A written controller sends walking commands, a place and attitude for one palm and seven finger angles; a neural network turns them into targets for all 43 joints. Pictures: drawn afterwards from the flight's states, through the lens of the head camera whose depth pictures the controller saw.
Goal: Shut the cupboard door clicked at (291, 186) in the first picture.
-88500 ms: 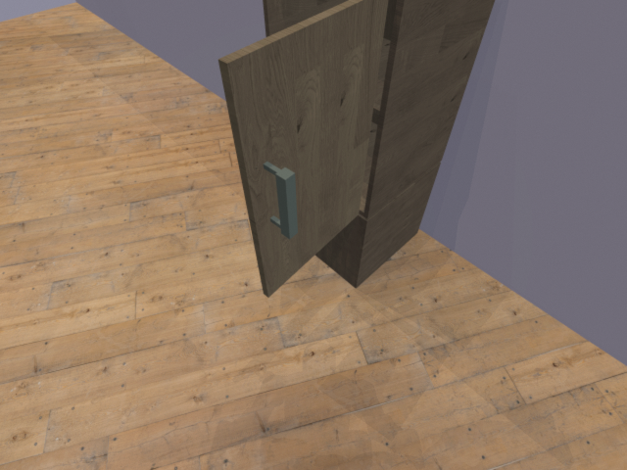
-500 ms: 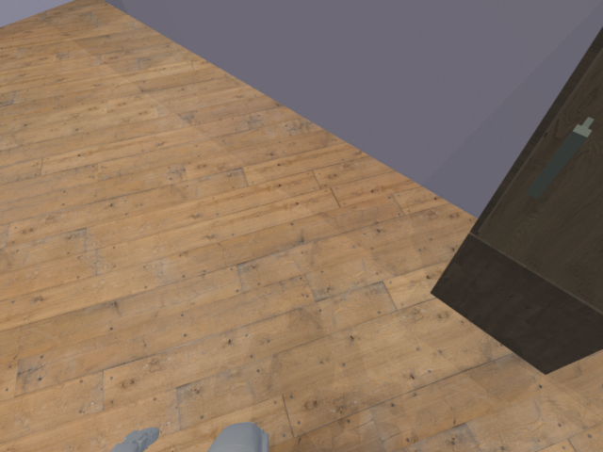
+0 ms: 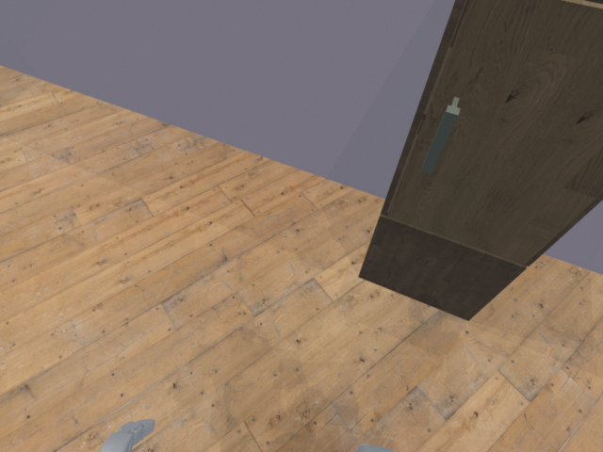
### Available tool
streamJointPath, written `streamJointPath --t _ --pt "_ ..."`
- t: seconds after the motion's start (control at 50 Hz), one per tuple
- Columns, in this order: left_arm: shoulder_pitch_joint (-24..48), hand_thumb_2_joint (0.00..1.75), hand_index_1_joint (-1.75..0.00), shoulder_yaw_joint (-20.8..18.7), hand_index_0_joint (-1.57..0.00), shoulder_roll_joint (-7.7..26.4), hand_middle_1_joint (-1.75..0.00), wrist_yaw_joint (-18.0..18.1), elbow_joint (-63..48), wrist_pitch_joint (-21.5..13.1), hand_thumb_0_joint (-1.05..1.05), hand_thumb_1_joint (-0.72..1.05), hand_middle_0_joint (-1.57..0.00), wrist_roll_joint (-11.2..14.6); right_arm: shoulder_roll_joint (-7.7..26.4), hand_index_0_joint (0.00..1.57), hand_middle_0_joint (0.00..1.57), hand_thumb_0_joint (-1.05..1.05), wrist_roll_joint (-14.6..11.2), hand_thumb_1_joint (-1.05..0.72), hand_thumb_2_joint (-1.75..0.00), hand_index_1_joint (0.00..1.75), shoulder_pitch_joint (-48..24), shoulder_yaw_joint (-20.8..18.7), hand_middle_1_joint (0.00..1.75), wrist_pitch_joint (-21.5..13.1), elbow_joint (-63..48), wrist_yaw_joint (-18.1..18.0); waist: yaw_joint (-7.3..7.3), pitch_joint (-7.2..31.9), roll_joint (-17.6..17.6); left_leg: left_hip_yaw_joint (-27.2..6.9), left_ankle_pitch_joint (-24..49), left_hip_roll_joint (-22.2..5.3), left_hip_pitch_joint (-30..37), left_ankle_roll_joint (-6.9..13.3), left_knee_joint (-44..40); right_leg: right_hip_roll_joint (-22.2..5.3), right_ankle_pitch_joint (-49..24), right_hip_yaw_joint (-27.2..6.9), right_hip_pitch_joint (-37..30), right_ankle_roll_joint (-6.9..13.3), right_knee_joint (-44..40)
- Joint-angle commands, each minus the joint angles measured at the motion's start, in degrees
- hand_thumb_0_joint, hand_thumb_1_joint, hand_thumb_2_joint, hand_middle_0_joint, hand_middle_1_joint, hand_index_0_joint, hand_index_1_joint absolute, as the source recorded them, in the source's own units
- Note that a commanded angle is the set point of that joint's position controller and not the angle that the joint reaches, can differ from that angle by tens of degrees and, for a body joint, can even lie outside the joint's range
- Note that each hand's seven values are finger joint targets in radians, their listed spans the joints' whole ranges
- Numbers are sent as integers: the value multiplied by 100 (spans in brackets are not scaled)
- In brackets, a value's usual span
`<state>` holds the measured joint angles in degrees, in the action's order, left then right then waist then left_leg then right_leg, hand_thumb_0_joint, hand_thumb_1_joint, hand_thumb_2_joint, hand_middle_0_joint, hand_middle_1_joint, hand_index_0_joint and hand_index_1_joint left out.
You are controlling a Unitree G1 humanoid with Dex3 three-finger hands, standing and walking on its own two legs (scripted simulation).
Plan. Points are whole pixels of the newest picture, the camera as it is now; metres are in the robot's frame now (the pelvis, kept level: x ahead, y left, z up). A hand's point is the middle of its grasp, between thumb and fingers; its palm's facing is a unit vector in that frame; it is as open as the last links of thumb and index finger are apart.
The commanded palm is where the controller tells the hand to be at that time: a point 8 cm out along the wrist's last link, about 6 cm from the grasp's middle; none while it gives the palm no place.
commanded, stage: turn to face it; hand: left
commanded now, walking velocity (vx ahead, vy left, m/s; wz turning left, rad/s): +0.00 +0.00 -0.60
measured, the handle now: (440, 136) +0.70 -0.25 -0.02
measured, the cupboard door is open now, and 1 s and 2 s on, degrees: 0 0 0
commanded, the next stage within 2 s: take the last steps up to it in 0.58 s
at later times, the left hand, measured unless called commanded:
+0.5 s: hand (185, 438) +0.15 +0.18 -0.18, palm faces -0.19 -0.96 -0.19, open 7.4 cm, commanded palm none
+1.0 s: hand (220, 436) +0.16 +0.13 -0.18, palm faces -0.31 -0.93 -0.17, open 7.4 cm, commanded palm none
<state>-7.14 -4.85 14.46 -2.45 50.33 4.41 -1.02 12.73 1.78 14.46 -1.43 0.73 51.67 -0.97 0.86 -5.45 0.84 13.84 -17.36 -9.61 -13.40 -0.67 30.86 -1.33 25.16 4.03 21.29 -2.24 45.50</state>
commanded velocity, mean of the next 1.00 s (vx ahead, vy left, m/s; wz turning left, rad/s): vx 0.10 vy -0.05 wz -0.31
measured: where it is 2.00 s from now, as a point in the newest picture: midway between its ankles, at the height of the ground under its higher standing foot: (374, 448)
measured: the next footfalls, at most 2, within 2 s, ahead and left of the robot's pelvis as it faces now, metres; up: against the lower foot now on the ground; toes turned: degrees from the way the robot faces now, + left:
right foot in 0.06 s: +0.03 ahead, -0.14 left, +0.00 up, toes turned -7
left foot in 0.38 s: +0.10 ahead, +0.10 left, +0.00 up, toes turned -7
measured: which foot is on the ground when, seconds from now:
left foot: down 0.00-0.06, up 0.08-0.36, down 0.38-0.74, up 0.76-1.00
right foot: up 0.00-0.04, down 0.06-0.40, up 0.42-0.70, down 0.72-1.00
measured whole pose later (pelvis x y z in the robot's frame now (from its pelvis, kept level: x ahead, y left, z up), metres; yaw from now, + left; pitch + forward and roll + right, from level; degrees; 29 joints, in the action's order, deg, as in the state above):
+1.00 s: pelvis +0.08 -0.04 +0.00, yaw -21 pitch +1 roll -1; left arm -16.4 -3.4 11.0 -1.0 58.4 0.9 -1.5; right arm 12.5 1.7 14.8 -2.5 0.1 55.7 -0.2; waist 0.5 -1.2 -0.9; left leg 6.1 -20.5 -4.1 -21.9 -2.1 40.4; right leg 1.6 19.2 0.8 7.6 2.0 25.9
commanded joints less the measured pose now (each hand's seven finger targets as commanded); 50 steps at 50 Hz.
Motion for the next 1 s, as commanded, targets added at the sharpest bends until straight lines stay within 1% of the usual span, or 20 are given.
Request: streamJointPath --t 0.0,0.04,0.06,0.08,0.16,0.26,0.32,0.34,0.36,0.38,0.46,0.58,0.66,0.68,0.7,0.72,0.78,0.82,0.9,0.98 --pt "-430 90 -30 -90 -20 494 -30 46 -348 -222 0 90 -20 -32 1233 20 20 0 -52 -90 -90 30 49 -417 30 -28 -302 -33 -220 901 725 -477 1886 -952 10 204 240 80 -1407 127 -1320 265 -1897" --pt "-1093 90 -30 -258 -20 1490 -30 185 -143 -331 0 90 -20 -56 613 20 20 0 -112 -90 -90 30 -364 -269 30 11 -696 16 -581 886 -1801 -250 -2030 394 -2158 -394 2598 -2046 -3982 -2661 -2338 1274 -2641" --pt "-1237 90 -30 -238 -20 1555 -30 236 -133 -316 0 90 -20 12 728 20 20 0 -102 -90 -90 30 -537 -241 30 85 -757 -35 -634 846 -1286 -1068 -1957 376 -2291 -354 3282 -2170 -4155 -2690 -1999 1594 -2590" --pt "-943 90 -30 -272 -20 1372 -30 316 -156 -330 0 90 -20 -6 694 20 20 0 -112 -90 -90 30 -563 -268 30 104 -717 -70 -451 864 -1675 -1262 -1698 354 -2514 -366 3622 -1901 -3921 -2775 -1988 1588 -2581" --pt "-136 90 -30 -119 -20 939 -30 318 -398 -333 0 90 -20 -25 684 20 20 0 -86 -90 -90 30 -187 -244 30 105 -373 -19 -20 874 -1069 -1251 -651 346 -1763 -462 3150 -1193 -3404 -1613 -1271 1285 -2434" --pt "-216 90 -30 -167 -20 1024 -30 280 -321 -298 0 90 -20 -70 546 20 20 0 -116 -90 -90 30 -193 -208 30 54 -403 -19 -96 722 -1006 -1108 -645 624 -1064 -377 1535 -1112 -2759 -1983 -867 1325 -2432" --pt "-74 90 -30 -164 -20 957 -30 277 -269 -262 0 90 -20 -8 545 20 20 0 -121 -90 -90 30 342 -184 30 -30 -226 -72 148 814 -862 -1045 368 757 -50 -322 -49 -853 -2657 -1950 -564 978 -1962" --pt "-80 90 -30 -119 -20 757 -30 268 -301 -237 0 90 -20 30 726 20 20 0 -107 -90 -90 30 544 -200 30 -96 -159 -88 216 908 -399 -1335 741 471 581 -214 -818 -523 -2212 -1708 -161 703 -1552" --pt "-339 90 -30 -57 -20 399 -30 226 -349 -204 0 90 -20 68 1233 20 20 0 -20 -90 -90 30 629 -282 30 -141 -169 -103 147 991 1081 -2661 1367 -704 1028 266 -1173 260 -693 -1067 581 345 -586" --pt "-303 90 -30 -4 -20 343 -30 210 -420 -230 0 90 -20 53 1452 20 20 0 -16 -90 -90 30 701 -308 30 -113 -244 -118 183 863 1614 -3405 1821 -1566 674 844 -1406 382 907 -562 684 191 504" --pt "-311 90 -30 -91 -20 355 -30 129 -143 -168 0 90 -20 -12 984 20 20 0 28 -90 -90 30 -1 -178 30 -137 -326 -195 -115 617 919 -2122 2448 -926 385 863 -1300 49 215 -646 838 18 1846" --pt "-33 90 -30 40 -20 90 -30 128 -116 -186 0 90 -20 -3 955 20 20 0 9 -90 -90 30 464 -261 30 -86 46 -165 163 876 988 -1524 3304 -844 903 898 -897 115 201 -129 159 56 46" --pt "-658 90 -30 17 -20 146 -30 168 101 -260 0 90 -20 -9 997 20 20 0 -54 -90 -90 30 222 -329 30 -25 121 -120 -146 979 792 -1240 2384 -679 298 540 -323 177 -1345 -22 -1166 192 -1931" --pt "-922 90 -30 -28 -20 435 -30 189 189 -296 0 90 -20 -27 841 20 20 0 -98 -90 -90 30 220 -323 30 -13 105 -75 -227 1052 163 -990 1228 -415 -277 231 69 -203 -1694 -537 -1882 325 -2528" --pt "-1078 90 -30 -119 -20 922 -30 228 269 -351 0 90 -20 -87 477 20 20 0 -118 -90 -90 30 104 -259 30 -13 -50 -50 -299 930 -1312 -354 -896 345 -1413 -134 955 -1389 -1757 -2055 -2349 828 -2998" --pt "-1271 90 -30 -139 -20 1208 -30 223 308 -337 0 90 -20 -52 456 20 20 0 -75 -90 -90 30 -264 -214 30 32 -207 -26 -550 676 -1589 -663 -2070 686 -1945 -185 2163 -1981 -1192 -2680 -1992 1469 -3274" --pt "-896 90 -30 -93 -20 654 -30 305 318 -414 0 90 -20 -32 629 20 20 0 -37 -90 -90 30 -458 -271 30 -38 -94 -18 -289 279 -1367 -1296 -1134 369 -2605 -159 3241 -1489 -1046 -2302 -1918 1668 -3234" --pt "-607 90 -30 -52 -20 606 -30 287 245 -485 0 90 -20 -62 480 20 20 0 -10 -90 -90 30 -246 -245 30 -63 9 58 -64 348 -904 -1087 -790 389 -1981 -213 2807 -1167 -1069 -1644 -1419 1507 -3168" --pt "-603 90 -30 -78 -20 718 -30 223 319 -513 0 90 -20 -96 339 20 20 0 -11 -90 -90 30 -118 -236 30 -120 -5 83 -1 167 -852 -847 -589 503 -1202 -175 1437 -1040 -546 -1553 -887 1511 -3274" --pt "-513 90 -30 -47 -20 434 -30 140 392 -458 0 90 -20 -13 576 20 20 0 12 -90 -90 30 1044 -256 30 -302 381 -56 490 497 -169 -939 237 490 1119 -105 -580 -397 -409 -1195 145 1066 -1772"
